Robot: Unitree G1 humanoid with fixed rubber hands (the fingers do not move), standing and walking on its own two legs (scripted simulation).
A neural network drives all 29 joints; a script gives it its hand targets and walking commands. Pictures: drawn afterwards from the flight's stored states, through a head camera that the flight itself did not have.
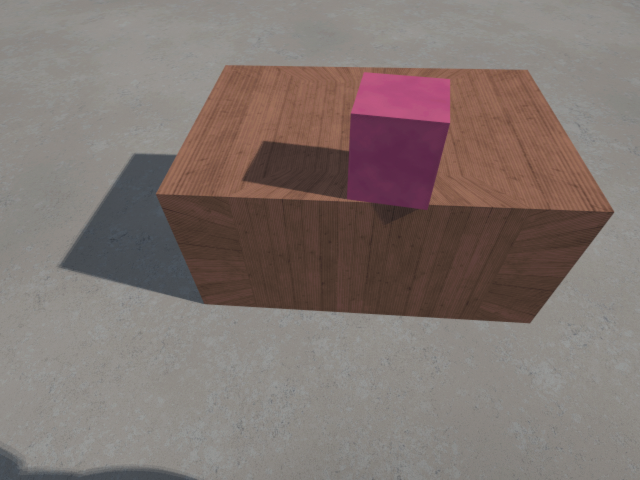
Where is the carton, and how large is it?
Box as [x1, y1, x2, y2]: [347, 72, 449, 209]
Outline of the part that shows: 364,72 351,111 347,198 427,209 449,124 449,79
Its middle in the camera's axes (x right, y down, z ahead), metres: +0.20 -0.26 +0.98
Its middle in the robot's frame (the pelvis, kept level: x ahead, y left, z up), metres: +0.90 -0.19 -0.10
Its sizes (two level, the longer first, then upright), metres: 0.210 0.200 0.250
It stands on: a pedestal, 0.55 m high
